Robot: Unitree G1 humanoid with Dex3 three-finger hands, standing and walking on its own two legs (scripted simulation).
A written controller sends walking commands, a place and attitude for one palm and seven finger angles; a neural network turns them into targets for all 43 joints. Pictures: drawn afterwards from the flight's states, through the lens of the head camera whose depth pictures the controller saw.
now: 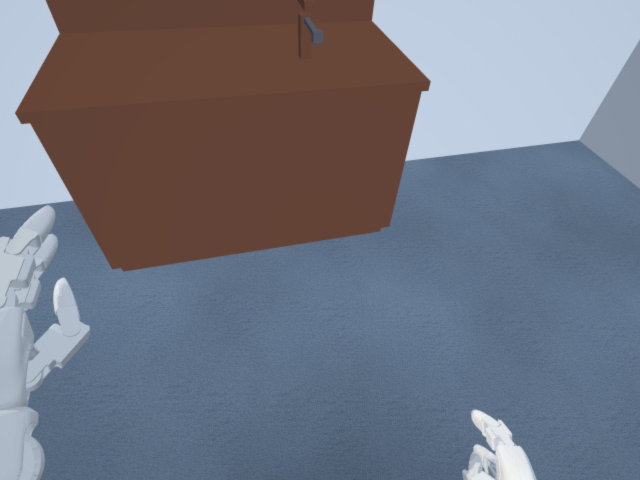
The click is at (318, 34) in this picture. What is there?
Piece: tap's lever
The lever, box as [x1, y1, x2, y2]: [311, 29, 322, 43]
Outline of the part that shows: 311,30 311,40 313,43 322,42 321,29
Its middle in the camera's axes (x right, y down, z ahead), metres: -0.01 -0.56 +1.07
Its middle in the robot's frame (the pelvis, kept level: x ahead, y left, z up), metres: +1.18 +0.09 +0.08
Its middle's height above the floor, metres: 0.86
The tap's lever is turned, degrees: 0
